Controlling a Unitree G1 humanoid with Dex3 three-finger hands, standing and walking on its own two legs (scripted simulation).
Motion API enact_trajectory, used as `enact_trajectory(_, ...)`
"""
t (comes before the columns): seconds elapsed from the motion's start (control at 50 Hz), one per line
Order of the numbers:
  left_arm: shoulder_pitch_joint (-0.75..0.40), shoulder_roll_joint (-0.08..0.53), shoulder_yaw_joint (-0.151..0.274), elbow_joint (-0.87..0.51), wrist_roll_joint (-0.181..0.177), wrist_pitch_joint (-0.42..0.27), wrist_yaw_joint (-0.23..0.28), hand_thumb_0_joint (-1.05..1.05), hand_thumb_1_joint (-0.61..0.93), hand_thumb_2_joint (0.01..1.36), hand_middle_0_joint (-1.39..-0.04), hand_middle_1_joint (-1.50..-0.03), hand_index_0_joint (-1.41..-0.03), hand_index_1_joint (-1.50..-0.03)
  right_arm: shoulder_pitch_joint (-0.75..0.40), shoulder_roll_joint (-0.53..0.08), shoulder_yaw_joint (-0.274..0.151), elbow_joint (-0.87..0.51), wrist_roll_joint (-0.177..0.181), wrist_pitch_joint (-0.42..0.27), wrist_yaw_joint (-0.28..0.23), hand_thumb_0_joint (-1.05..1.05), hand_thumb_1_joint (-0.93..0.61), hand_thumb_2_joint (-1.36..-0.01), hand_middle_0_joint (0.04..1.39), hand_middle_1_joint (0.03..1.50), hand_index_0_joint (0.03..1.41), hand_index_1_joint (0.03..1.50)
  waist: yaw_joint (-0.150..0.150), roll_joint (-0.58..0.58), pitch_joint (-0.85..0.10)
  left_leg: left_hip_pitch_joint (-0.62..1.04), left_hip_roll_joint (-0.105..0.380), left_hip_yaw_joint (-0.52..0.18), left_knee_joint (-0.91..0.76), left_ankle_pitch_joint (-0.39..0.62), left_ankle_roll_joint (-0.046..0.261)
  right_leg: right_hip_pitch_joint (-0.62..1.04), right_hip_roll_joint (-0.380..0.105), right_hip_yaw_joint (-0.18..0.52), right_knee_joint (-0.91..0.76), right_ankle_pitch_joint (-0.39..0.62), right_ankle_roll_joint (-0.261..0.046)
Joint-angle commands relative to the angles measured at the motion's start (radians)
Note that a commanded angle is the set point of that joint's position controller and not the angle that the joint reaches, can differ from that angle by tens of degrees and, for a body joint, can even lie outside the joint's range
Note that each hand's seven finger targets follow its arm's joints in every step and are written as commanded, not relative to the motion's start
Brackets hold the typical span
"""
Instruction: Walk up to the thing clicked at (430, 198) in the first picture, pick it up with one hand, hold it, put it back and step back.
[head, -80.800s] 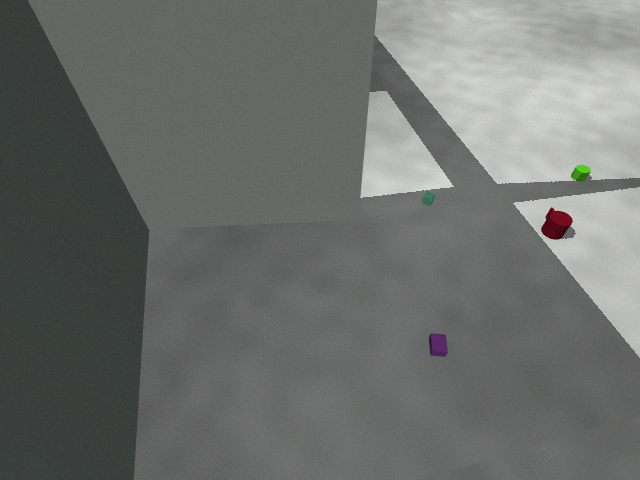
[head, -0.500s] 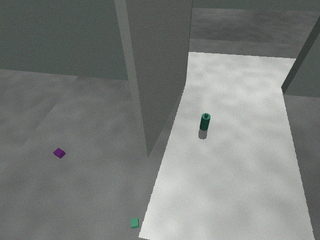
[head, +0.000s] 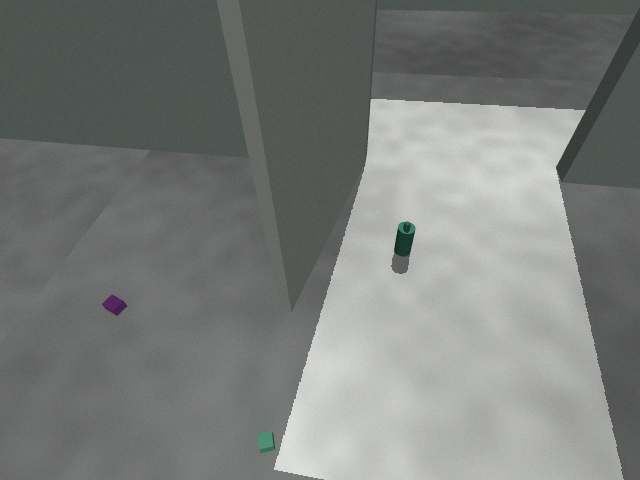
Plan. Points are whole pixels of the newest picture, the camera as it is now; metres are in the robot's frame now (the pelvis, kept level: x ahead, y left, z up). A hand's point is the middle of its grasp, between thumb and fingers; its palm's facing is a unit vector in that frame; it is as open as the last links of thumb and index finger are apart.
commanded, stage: stand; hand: left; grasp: from above
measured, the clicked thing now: (266, 442) +0.37 +0.20 -0.76
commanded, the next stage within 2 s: step back in 1.32 s
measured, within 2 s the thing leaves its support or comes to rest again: neither
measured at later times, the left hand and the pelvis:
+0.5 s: hand out of the picture +0.09 +0.24 -0.15, palm faces +0.01 -0.94 -0.34, open 7.4 cm; pelvis +0.01 +0.00 +0.00, yaw +0 degrees
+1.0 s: hand out of the picture +0.08 +0.24 -0.16, palm faces +0.00 -0.94 -0.34, open 7.4 cm; pelvis +0.01 -0.01 +0.00, yaw +0 degrees
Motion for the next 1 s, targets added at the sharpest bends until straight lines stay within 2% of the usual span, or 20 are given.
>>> enact_trajectory(0.0,-0.041,0.206,0.034,-0.051,-0.008,-0.019,0.010,0.000,0.900,0.900,-0.200,-0.300,-0.200,-0.301,-0.042,-0.189,-0.029,-0.062,-0.003,-0.027,-0.014,0.000,-0.900,-0.900,0.200,0.300,0.200,0.300,0.005,-0.022,-0.054,-0.027,0.112,-0.094,-0.078,0.061,0.025,0.018,-0.100,0.103,-0.068,0.053,-0.028)
enact_trajectory(0.04,-0.043,0.202,0.031,-0.051,-0.010,-0.022,0.011,0.000,0.900,0.900,-0.200,-0.300,-0.200,-0.301,-0.041,-0.186,-0.025,-0.061,-0.003,-0.028,-0.013,0.000,-0.900,-0.900,0.200,0.300,0.200,0.300,0.005,-0.022,-0.063,-0.024,0.115,-0.089,-0.067,0.119,0.025,0.037,-0.102,0.099,-0.063,0.099,-0.026)
enact_trajectory(0.06,-0.048,0.206,0.031,-0.049,-0.011,-0.022,0.010,0.000,0.900,0.900,-0.200,-0.300,-0.200,-0.301,-0.036,-0.187,-0.023,-0.057,-0.001,-0.028,-0.013,0.000,-0.900,-0.900,0.200,0.300,0.200,0.300,0.000,-0.031,-0.060,-0.025,0.110,-0.088,-0.071,0.105,0.022,0.030,-0.098,0.100,-0.069,0.088,-0.021)
enact_trajectory(0.12,-0.045,0.204,0.030,-0.049,-0.010,-0.021,0.009,0.000,0.900,0.900,-0.200,-0.300,-0.200,-0.301,-0.041,-0.193,-0.021,-0.060,0.001,-0.028,-0.014,0.000,-0.900,-0.900,0.200,0.300,0.200,0.300,0.003,-0.030,-0.069,-0.009,0.116,-0.088,-0.063,0.152,0.024,0.035,-0.101,0.095,-0.067,0.125,-0.021)
enact_trajectory(0.14,-0.051,0.209,0.032,-0.048,-0.011,-0.020,0.009,0.000,0.900,0.900,-0.200,-0.300,-0.200,-0.301,-0.043,-0.194,-0.021,-0.058,0.002,-0.027,-0.015,0.000,-0.900,-0.900,0.200,0.300,0.200,0.300,0.000,-0.032,-0.065,-0.009,0.114,-0.085,-0.067,0.129,0.023,0.027,-0.098,0.097,-0.072,0.111,-0.021)
enact_trajectory(0.2,-0.056,0.208,0.032,-0.052,-0.010,-0.020,0.010,0.000,0.900,0.900,-0.200,-0.300,-0.200,-0.301,-0.049,-0.199,-0.022,-0.059,0.001,-0.028,-0.016,0.000,-0.900,-0.900,0.200,0.300,0.200,0.300,0.001,-0.022,-0.073,0.001,0.120,-0.086,-0.061,0.181,0.021,0.032,-0.101,0.092,-0.066,0.149,-0.023)
enact_trajectory(0.34,-0.067,0.216,0.034,-0.054,-0.013,-0.020,0.007,0.000,0.900,0.900,-0.200,-0.300,-0.200,-0.301,-0.050,-0.198,-0.020,-0.057,0.002,-0.030,-0.016,0.000,-0.900,-0.900,0.200,0.300,0.200,0.300,0.000,-0.026,-0.084,0.003,0.126,-0.081,-0.070,0.187,0.019,0.046,-0.103,0.095,-0.063,0.155,-0.027)
enact_trajectory(0.38,-0.073,0.217,0.035,-0.058,-0.015,-0.023,0.007,0.000,0.900,0.900,-0.200,-0.300,-0.200,-0.301,-0.060,-0.204,-0.021,-0.061,0.003,-0.032,-0.016,0.000,-0.900,-0.900,0.200,0.300,0.200,0.300,0.001,-0.027,-0.095,0.011,0.129,-0.078,-0.058,0.222,0.022,0.061,-0.106,0.095,-0.058,0.198,-0.025)
enact_trajectory(0.42,-0.076,0.215,0.034,-0.057,-0.015,-0.020,0.006,0.000,0.900,0.900,-0.200,-0.300,-0.200,-0.301,-0.054,-0.205,-0.020,-0.059,0.002,-0.031,-0.015,0.000,-0.900,-0.900,0.200,0.300,0.200,0.300,-0.001,-0.023,-0.081,-0.003,0.125,-0.078,-0.071,0.182,0.019,0.053,-0.100,0.092,-0.067,0.153,-0.023)
enact_trajectory(0.52,-0.080,0.219,0.034,-0.060,-0.016,-0.023,0.004,0.000,0.900,0.900,-0.200,-0.300,-0.200,-0.301,-0.072,-0.209,-0.022,-0.065,0.003,-0.033,-0.013,0.000,-0.900,-0.900,0.200,0.300,0.200,0.300,0.005,-0.027,-0.091,0.009,0.131,-0.079,-0.069,0.197,0.021,0.055,-0.105,0.095,-0.065,0.158,-0.027)
enact_trajectory(0.6,-0.088,0.226,0.034,-0.065,-0.016,-0.024,0.003,0.000,0.900,0.900,-0.200,-0.300,-0.200,-0.301,-0.068,-0.212,-0.021,-0.063,0.004,-0.033,-0.013,0.000,-0.900,-0.900,0.200,0.300,0.200,0.300,-0.002,-0.028,-0.096,0.013,0.130,-0.077,-0.070,0.192,0.021,0.057,-0.107,0.098,-0.072,0.173,-0.026)
enact_trajectory(0.68,-0.087,0.229,0.033,-0.063,-0.015,-0.023,0.003,0.000,0.900,0.900,-0.200,-0.300,-0.200,-0.301,-0.071,-0.210,-0.021,-0.063,0.003,-0.029,-0.010,0.000,-0.900,-0.900,0.200,0.300,0.200,0.300,-0.002,-0.031,-0.069,-0.004,0.127,-0.079,-0.084,0.124,0.019,0.033,-0.100,0.095,-0.085,0.096,-0.026)
enact_trajectory(0.76,-0.080,0.233,0.032,-0.066,-0.017,-0.028,0.001,0.000,0.900,0.900,-0.200,-0.300,-0.200,-0.301,-0.065,-0.211,-0.019,-0.062,0.005,-0.033,-0.009,0.000,-0.900,-0.900,0.200,0.300,0.200,0.300,-0.003,-0.022,-0.084,0.007,0.130,-0.076,-0.075,0.180,0.020,0.049,-0.108,0.102,-0.075,0.167,-0.029)
enact_trajectory(0.92,-0.068,0.230,0.027,-0.065,-0.017,-0.027,-0.002,0.000,0.900,0.900,-0.200,-0.300,-0.200,-0.300,-0.066,-0.218,-0.020,-0.059,0.005,-0.033,-0.007,0.000,-0.900,-0.900,0.200,0.300,0.200,0.300,0.001,-0.020,-0.074,0.002,0.129,-0.080,-0.085,0.140,0.018,0.034,-0.103,0.101,-0.085,0.121,-0.030)
enact_trajectory(0.98,-0.069,0.234,0.027,-0.068,-0.018,-0.028,-0.002,0.000,0.900,0.900,-0.200,-0.300,-0.200,-0.300,-0.064,-0.219,-0.018,-0.059,0.005,-0.034,-0.007,0.000,-0.900,-0.900,0.200,0.300,0.200,0.300,-0.001,-0.011,-0.072,-0.003,0.131,-0.077,-0.084,0.144,0.021,0.039,-0.108,0.108,-0.081,0.143,-0.032)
